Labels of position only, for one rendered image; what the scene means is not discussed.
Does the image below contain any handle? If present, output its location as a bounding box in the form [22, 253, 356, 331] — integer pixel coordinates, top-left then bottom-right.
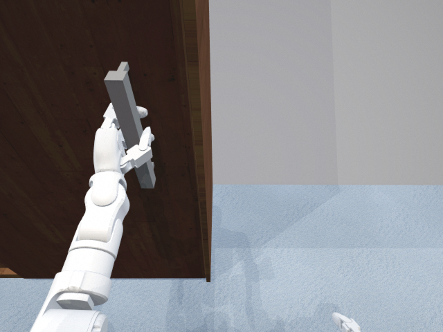
[104, 62, 156, 188]

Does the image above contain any robot right hand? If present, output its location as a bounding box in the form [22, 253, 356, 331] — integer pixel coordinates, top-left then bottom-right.
[332, 313, 361, 332]

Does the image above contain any robot left upper arm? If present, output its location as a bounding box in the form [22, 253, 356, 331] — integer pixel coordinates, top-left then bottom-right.
[34, 309, 108, 332]

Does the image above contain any robot left hand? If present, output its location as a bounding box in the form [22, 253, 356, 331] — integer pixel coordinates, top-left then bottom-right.
[93, 103, 154, 176]

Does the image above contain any robot left forearm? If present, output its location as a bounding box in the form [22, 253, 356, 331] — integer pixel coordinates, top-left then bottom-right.
[30, 171, 129, 332]

